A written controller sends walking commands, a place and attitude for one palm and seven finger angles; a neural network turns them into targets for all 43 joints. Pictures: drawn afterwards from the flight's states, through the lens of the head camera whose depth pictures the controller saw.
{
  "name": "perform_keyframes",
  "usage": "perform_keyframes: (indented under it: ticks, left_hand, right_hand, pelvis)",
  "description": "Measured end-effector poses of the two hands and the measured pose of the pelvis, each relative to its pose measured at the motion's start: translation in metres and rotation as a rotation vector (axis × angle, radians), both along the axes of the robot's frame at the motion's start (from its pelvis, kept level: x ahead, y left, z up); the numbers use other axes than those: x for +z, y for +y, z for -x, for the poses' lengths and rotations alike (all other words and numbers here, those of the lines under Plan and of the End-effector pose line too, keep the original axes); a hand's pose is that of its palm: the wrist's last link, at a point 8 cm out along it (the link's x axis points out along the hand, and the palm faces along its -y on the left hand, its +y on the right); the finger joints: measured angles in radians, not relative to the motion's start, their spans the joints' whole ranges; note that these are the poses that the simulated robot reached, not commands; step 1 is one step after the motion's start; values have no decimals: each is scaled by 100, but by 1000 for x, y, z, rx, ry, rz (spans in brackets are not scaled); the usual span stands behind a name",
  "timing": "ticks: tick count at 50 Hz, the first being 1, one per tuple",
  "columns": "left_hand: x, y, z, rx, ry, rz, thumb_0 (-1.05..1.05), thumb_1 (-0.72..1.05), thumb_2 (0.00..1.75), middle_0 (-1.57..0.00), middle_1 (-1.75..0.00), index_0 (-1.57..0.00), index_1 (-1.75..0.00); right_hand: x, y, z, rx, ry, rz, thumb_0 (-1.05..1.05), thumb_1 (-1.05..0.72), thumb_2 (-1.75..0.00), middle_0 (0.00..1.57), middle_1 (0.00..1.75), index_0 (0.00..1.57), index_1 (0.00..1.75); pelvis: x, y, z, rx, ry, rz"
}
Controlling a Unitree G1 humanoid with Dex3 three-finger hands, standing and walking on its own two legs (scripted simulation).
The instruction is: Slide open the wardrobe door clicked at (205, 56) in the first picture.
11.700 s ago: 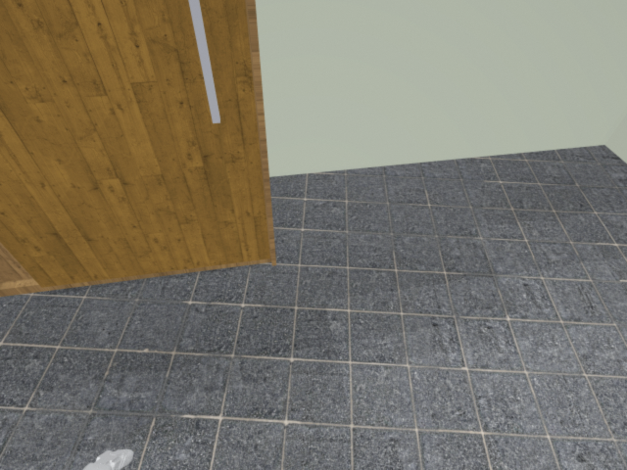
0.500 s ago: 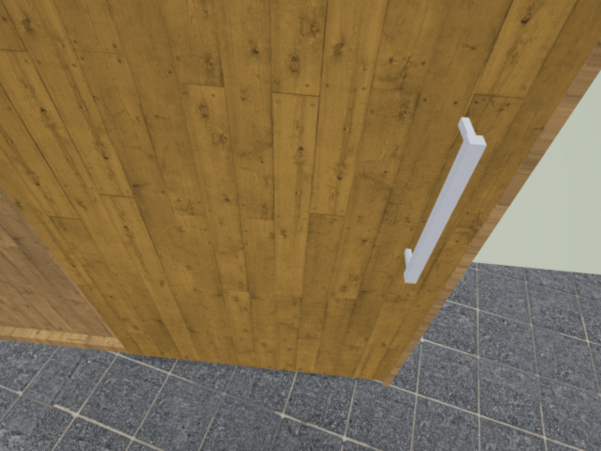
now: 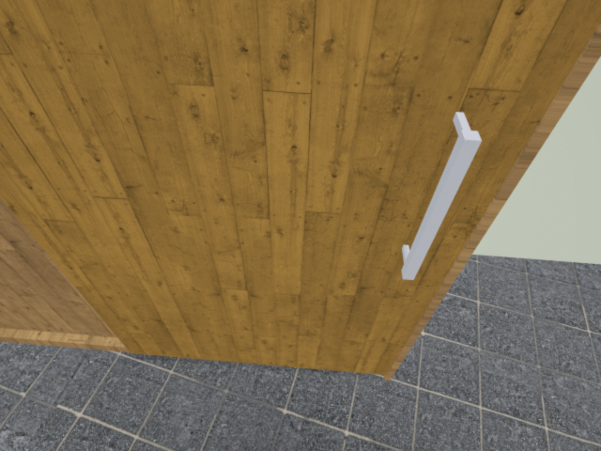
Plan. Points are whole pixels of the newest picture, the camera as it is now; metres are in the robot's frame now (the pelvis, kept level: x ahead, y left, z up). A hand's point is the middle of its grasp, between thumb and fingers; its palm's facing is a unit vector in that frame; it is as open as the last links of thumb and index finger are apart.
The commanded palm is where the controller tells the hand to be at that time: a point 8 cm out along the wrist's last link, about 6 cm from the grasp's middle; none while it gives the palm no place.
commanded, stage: look again from close up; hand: right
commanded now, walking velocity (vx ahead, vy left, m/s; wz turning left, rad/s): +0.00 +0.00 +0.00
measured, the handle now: (430, 209) +0.45 -0.17 +0.08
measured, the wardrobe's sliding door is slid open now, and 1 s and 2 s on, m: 0.00 0.00 0.00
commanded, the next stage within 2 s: raise the hand with hooked fingers in 0.36 s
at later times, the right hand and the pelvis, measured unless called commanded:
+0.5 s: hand out of the picture +0.01 -0.18 -0.17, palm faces +0.08 +0.98 -0.21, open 7.4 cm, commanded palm +0.09 -0.22 -0.07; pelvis +0.00 -0.01 +0.00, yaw +0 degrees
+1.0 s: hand out of the picture +0.13 -0.21 -0.02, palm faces +0.16 +0.99 -0.06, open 9.3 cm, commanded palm +0.12 -0.26 -0.01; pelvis -0.05 +0.00 -0.08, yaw -4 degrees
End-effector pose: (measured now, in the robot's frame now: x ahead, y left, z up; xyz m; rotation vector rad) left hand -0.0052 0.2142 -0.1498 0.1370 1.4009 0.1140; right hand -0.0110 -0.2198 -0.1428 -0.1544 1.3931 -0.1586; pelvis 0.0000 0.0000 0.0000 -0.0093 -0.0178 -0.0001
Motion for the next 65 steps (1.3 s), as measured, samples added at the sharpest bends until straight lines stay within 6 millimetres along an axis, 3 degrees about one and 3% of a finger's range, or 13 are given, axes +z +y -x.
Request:
perform_keyframes:
  ticks: [24, 25, 28, 31, 34, 36, 38, 42, 45, 49, 55, 59, 65]
  left_hand:
    - [2, 0, -4, -2, -10, -12, 0, 92, 89, -20, -30, -20, -30]
    - [3, 2, -7, 2, -42, -20, 0, 92, 89, -20, -30, -20, -30]
    - [13, 11, -34, -24, -262, -64, 1, 92, 89, -20, -30, -20, -30]
    - [24, 20, -72, -57, -481, -85, 1, 92, 89, -20, -30, -20, -30]
    - [37, 29, -112, -88, -667, -106, 1, 92, 89, -20, -30, -20, -30]
    - [48, 34, -137, -112, -775, -116, 1, 92, 89, -20, -30, -20, -30]
    - [57, 37, -158, -138, -864, -123, 1, 91, 89, -20, -30, -20, -30]
    - [69, 33, -188, -188, -969, -134, 1, 91, 89, -20, -30, -20, -30]
    - [68, 22, -198, -226, -989, -126, 1, 91, 89, -20, -30, -20, -30]
    - [51, 2, -193, -278, -945, -86, 0, 91, 89, -20, -30, -20, -30]
    - [19, -20, -158, -254, -804, -8, 1, 91, 89, -20, -30, -20, -30]
    - [13, -20, -130, -177, -728, 0, 1, 91, 89, -20, -30, -21, -30]
    - [19, -1, -108, -123, -680, -58, 1, 90, 89, -20, -30, -21, -30]
  right_hand:
    - [-1, -5, -7, 4, -22, 5, 1, -91, -89, 20, 30, 20, 30]
    - [4, -8, -15, -43, -70, 9, 1, -91, -89, 20, 30, 20, 30]
    - [56, -28, -75, -91, -476, 82, 3, -93, -89, 21, 31, 21, 31]
    - [115, -32, -135, -64, -888, 93, 3, -90, -87, 21, 33, 20, 32]
    - [151, -24, -172, 1, -1235, 15, 2, -85, -86, 21, 36, 20, 35]
    - [157, -14, -178, 75, -1396, -70, 2, -81, -84, 21, 38, 20, 38]
    - [148, -5, -171, 153, -1454, -132, 1, -76, -82, 21, 41, 21, 40]
    - [112, -6, -140, 134, -1350, -176, 1, -66, -79, 22, 46, 22, 46]
    - [100, -19, -114, 52, -1289, -104, 1, -59, -76, 23, 51, 23, 50]
    - [119, -35, -104, 46, -1377, 1, 2, -49, -72, 24, 57, 23, 56]
    - [143, -39, -139, 185, -1415, -66, 2, -35, -66, 24, 66, 24, 65]
    - [148, -49, -159, 172, -1330, -101, 1, -26, -62, 25, 72, 25, 71]
    - [166, -67, -166, 130, -1348, -48, 1, -12, -56, 26, 81, 26, 80]
  pelvis:
    - [0, -4, 2, -2, 3, -6]
    - [-1, -5, 3, -4, 4, -9]
    - [-4, -6, 7, -13, 3, 4]
    - [-11, -8, 15, -50, 28, 0]
    - [-24, -7, 25, -42, 93, 1]
    - [-35, -5, 31, -31, 128, 2]
    - [-47, -3, 36, -25, 151, 3]
    - [-65, 0, 42, -29, 172, 1]
    - [-71, 2, 44, -44, 174, -15]
    - [-75, 4, 47, -69, 174, -43]
    - [-70, 3, 51, -80, 170, -60]
    - [-59, -1, 47, -64, 167, -50]
    - [-48, -9, 37, -47, 160, -39]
